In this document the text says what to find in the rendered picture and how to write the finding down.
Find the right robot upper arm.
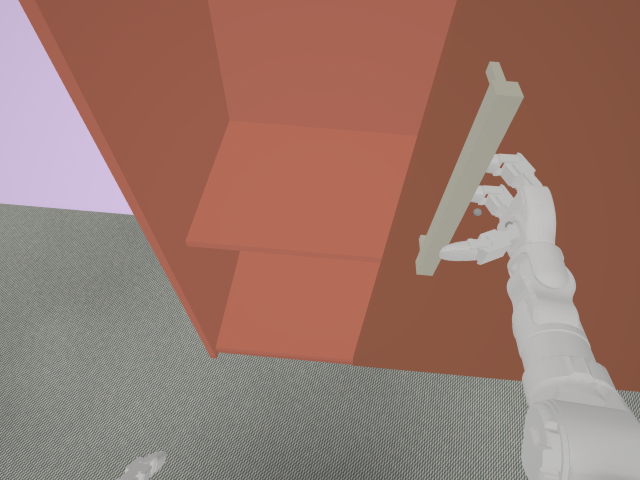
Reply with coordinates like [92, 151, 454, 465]
[521, 399, 640, 480]

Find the right robot forearm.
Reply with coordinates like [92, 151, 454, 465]
[507, 242, 640, 425]

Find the robot right hand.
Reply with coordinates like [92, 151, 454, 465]
[439, 153, 556, 265]

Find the handle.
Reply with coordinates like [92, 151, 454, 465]
[415, 61, 524, 276]

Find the wardrobe door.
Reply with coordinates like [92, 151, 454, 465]
[353, 0, 640, 392]

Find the robot left hand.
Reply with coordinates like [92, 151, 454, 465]
[116, 451, 167, 480]

